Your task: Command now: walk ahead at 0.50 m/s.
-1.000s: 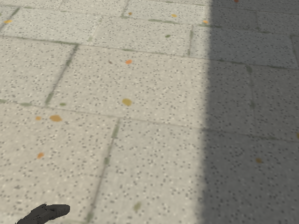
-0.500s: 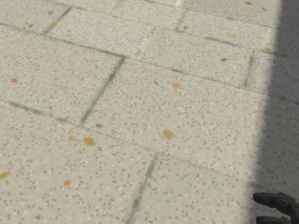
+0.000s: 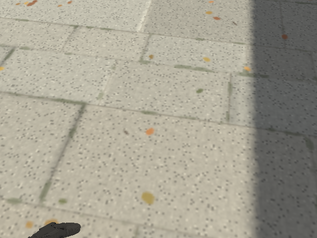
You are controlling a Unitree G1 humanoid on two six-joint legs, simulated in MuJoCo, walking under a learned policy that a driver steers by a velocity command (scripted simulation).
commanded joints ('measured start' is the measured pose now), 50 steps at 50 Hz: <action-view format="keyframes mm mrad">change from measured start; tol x16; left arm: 1 385 308 102 33 19 -2 19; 8 174 117 44 19 16 -8 16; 28 426 46 17 121 -6 10 48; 50 -1 71 55 -72 -13 53 -14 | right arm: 1 70 -36 10 -89 -15 -20 -2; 21 -438 -39 10 -202 0 -44 38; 28 50 -222 -62 -89 -19 -41 24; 34 -213 -49 -14 -96 -32 -69 22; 50 -121 -167 -56 -5 0 -10 -20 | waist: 1 170 -139 -348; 6 104 -58 -46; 22 143 -41 61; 26 -25 -22 -146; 28 -32 314 -411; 32 37 132 -46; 50 39 85 57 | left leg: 1 -527 34 11 699 417 25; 2 -706 -41 -103 880 -140 11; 16 -661 127 -45 316 510 -21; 23 -638 89 -45 155 400 36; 26 -157 69 -27 134 381 107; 28 361 438 -709 -6 150 306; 35 -205 276 -145 -214 340 179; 47 20 300 148 -200 583 150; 50 91 313 188 -67 939 122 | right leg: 1 831 -292 440 6 -93 -227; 2 908 -362 733 -150 -223 -279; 9 309 -199 246 -343 -25 -193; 23 537 -239 109 -275 121 -120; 26 423 -142 49 105 351 -58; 28 -149 82 78 712 -542 30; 29 -244 23 155 801 -517 17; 42 -168 -93 70 306 102 48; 50 -138 -16 -70 137 -79 -33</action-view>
